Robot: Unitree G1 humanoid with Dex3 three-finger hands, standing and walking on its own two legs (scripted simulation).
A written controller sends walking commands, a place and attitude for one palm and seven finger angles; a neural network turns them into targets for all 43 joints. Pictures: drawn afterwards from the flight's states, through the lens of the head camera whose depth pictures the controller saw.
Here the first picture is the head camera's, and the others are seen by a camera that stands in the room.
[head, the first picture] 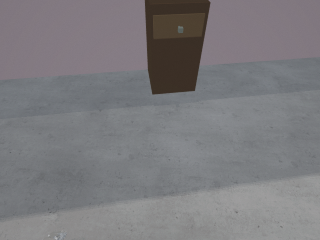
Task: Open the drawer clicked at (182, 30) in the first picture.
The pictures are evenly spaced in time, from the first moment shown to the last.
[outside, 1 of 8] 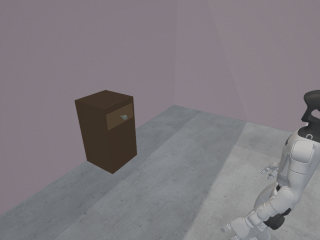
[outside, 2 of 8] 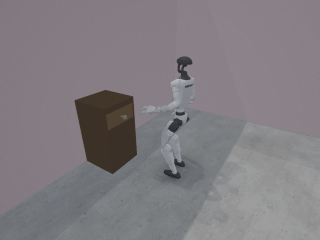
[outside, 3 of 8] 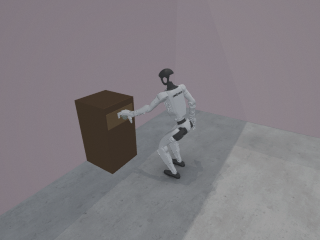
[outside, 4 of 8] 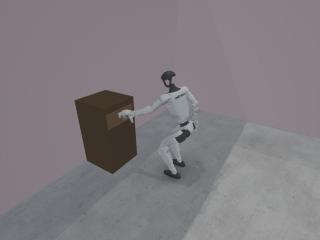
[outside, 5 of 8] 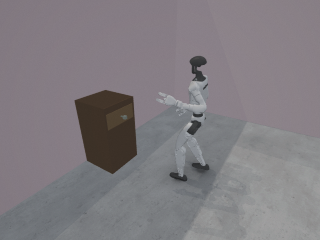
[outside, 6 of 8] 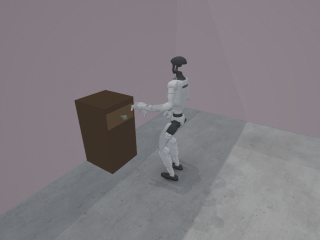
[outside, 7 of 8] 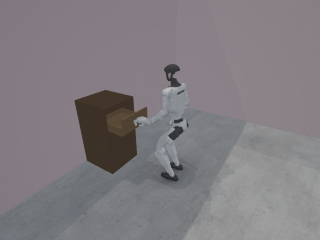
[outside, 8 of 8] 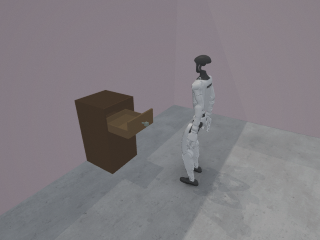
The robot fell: no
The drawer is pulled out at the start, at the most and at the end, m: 0.00 0.30 0.29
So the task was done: yes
